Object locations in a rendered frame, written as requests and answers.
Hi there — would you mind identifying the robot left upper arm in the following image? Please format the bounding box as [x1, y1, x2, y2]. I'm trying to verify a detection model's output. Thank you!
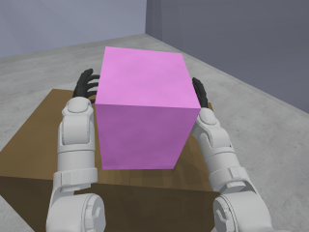
[46, 193, 106, 232]

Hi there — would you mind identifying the robot left hand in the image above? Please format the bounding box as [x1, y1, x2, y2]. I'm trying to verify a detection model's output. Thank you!
[72, 69, 100, 103]

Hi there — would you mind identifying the robot right upper arm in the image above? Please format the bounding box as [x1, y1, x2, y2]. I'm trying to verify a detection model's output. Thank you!
[212, 190, 291, 232]

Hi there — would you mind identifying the left robot forearm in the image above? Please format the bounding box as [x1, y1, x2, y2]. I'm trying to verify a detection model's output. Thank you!
[45, 97, 98, 232]

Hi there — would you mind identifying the carton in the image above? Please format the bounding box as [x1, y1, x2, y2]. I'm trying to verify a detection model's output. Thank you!
[95, 46, 202, 170]

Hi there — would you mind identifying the robot right hand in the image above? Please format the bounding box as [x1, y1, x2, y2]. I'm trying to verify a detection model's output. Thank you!
[192, 77, 209, 108]

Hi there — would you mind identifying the pedestal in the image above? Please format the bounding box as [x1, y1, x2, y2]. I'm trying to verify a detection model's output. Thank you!
[0, 89, 220, 232]

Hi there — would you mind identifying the right robot forearm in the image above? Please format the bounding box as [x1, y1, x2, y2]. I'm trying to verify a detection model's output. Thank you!
[191, 107, 272, 225]

